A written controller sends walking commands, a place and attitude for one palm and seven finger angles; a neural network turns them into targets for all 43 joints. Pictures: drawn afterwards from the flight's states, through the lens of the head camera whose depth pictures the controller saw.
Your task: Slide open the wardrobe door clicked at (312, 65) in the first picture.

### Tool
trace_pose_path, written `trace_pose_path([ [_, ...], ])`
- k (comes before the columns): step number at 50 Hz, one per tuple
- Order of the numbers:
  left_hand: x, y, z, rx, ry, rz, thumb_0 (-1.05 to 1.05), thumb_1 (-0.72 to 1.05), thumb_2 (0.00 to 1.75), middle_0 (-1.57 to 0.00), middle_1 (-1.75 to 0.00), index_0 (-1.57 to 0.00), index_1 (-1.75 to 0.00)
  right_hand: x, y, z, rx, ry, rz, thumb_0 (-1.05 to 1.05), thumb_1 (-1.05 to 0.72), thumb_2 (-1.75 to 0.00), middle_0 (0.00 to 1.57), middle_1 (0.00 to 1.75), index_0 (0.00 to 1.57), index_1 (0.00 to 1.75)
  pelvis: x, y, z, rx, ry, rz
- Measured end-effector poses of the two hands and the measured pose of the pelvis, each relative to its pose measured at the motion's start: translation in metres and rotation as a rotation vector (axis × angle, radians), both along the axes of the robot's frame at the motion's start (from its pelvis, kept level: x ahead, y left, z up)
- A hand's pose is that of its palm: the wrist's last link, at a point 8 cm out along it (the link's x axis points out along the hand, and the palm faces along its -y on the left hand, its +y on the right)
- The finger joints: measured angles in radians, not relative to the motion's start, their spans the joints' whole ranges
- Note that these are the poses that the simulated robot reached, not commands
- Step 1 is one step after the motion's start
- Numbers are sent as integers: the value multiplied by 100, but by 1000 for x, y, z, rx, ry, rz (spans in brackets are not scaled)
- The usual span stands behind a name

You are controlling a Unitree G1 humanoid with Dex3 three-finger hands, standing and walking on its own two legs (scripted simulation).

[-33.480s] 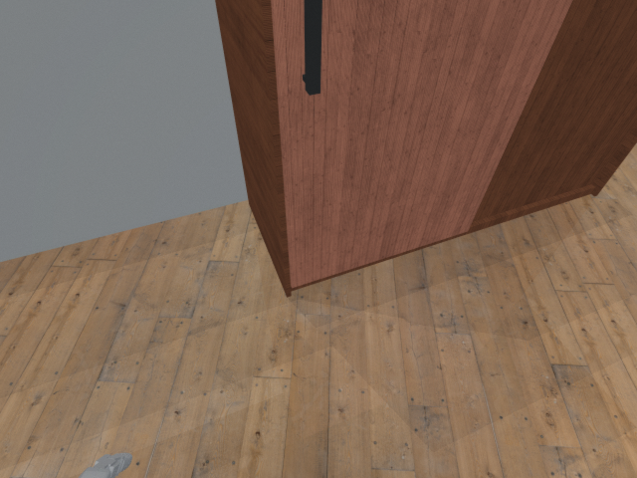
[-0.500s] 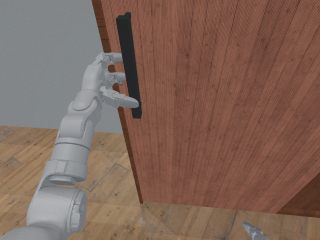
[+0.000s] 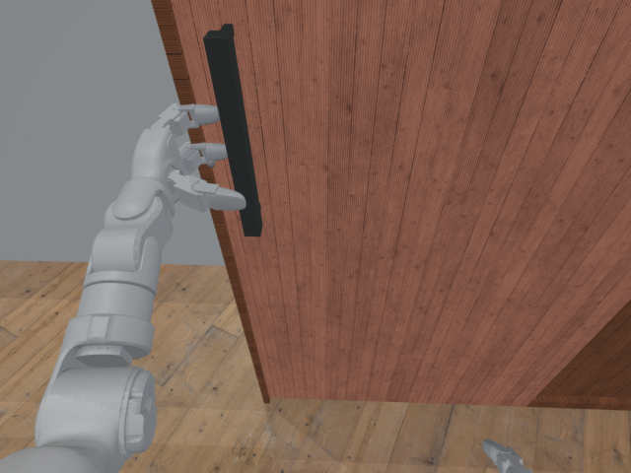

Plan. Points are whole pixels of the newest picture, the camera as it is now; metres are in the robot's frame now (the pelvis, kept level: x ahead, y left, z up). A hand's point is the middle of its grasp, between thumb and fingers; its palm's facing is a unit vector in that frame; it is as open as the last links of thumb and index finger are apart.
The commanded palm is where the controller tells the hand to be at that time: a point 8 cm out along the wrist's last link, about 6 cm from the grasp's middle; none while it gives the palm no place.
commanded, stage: move the hooked fingers beside the handle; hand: left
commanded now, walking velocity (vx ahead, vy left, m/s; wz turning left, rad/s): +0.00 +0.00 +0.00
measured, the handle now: (242, 144) +0.48 +0.12 +0.20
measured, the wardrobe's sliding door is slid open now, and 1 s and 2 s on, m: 0.00 0.00 0.00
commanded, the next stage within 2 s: feel for the door with the fingertips in 1.78 s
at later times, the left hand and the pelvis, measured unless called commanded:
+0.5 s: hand (191, 162) +0.42 +0.17 +0.21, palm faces +0.02 -1.00 +0.00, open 14.0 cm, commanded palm +0.40 +0.22 +0.21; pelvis +0.01 +0.00 +0.00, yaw +0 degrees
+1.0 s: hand (176, 167) +0.41 +0.19 +0.21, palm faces +0.01 -1.00 +0.00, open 14.0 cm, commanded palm +0.39 +0.24 +0.21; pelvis +0.01 +0.00 +0.00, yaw +0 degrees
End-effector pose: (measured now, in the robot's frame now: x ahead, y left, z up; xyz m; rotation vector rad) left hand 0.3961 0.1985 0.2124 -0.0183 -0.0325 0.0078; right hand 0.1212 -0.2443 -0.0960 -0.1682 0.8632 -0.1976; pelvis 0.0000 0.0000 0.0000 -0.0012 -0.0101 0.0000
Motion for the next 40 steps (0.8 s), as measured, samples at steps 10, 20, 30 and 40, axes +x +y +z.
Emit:
trace_pose_path([
  [10,-1,12,-2,21,10,0,-2,-50,30,-30,-120,-30,-120,10,0,0,-5,-2,7,1,-91,-90,20,30,20,30,4,2,0,-1,5,7],
  [20,6,19,-2,6,6,13,-2,-50,30,-30,-120,-30,-120,21,2,4,-5,-23,10,1,-91,-90,20,30,20,30,9,1,0,1,16,2],
  [30,1,31,-4,15,13,9,-1,-50,30,-30,-120,-30,-120,25,0,3,-3,-15,9,1,-91,-90,20,30,20,30,14,1,-1,2,17,4],
  [40,-5,42,-3,20,-2,20,-2,-50,30,-30,-120,-30,-120,30,-1,6,-16,-27,16,1,-91,-90,20,30,20,30,12,0,-1,1,17,8],
])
